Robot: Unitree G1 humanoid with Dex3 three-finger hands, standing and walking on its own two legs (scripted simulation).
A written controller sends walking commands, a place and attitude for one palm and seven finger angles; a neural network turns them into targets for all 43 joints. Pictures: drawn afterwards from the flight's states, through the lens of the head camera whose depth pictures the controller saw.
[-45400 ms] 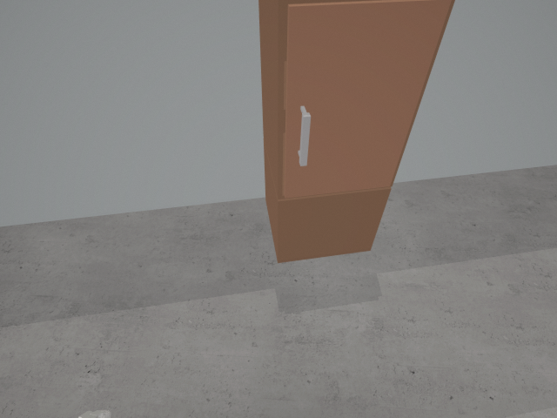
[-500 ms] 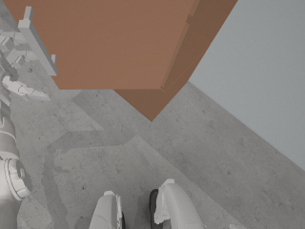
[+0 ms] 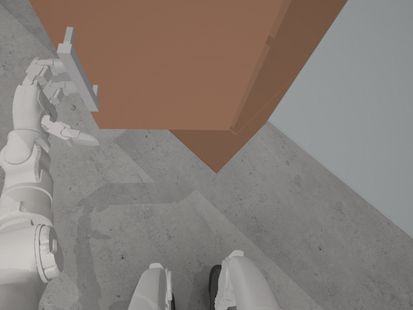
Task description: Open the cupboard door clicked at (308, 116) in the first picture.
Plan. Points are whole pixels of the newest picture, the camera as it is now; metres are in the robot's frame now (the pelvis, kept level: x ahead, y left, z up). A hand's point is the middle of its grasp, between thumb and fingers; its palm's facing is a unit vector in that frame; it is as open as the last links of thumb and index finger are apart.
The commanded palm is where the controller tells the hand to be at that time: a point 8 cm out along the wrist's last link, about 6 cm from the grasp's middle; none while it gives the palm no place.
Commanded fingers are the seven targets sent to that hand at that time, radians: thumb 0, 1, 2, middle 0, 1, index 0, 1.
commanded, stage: slide the fingers in behind the handle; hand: left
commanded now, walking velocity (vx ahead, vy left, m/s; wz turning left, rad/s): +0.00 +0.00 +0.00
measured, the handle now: (83, 74) +0.55 +0.23 +0.02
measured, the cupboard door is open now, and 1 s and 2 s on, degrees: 46 46 46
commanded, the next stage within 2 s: move the hooked fingers beside the handle in 0.32 s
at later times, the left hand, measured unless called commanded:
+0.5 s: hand (74, 104) +0.48 +0.23 +0.03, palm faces +0.01 -1.00 -0.02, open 14.2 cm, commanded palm +0.47 +0.24 +0.02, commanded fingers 0.00 -0.50 0.30 -0.30 -1.20 -0.30 -1.20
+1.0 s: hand (67, 103) +0.48 +0.24 +0.03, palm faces -0.01 -1.00 -0.03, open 13.9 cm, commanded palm +0.47 +0.27 +0.02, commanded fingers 0.00 -0.50 0.30 -0.30 -1.20 -0.30 -1.20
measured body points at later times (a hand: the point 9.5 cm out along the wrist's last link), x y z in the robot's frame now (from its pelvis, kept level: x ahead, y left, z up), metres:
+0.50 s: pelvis +0.00 +0.00 +0.00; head +0.16 +0.04 +0.41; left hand +0.47 +0.29 +0.03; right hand +0.04 -0.27 -0.11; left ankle -0.02 +0.07 -0.63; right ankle +0.05 -0.12 -0.63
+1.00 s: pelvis -0.01 +0.00 -0.01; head +0.16 +0.03 +0.41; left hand +0.47 +0.30 +0.03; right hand +0.02 -0.27 -0.12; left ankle -0.02 +0.07 -0.63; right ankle +0.05 -0.12 -0.63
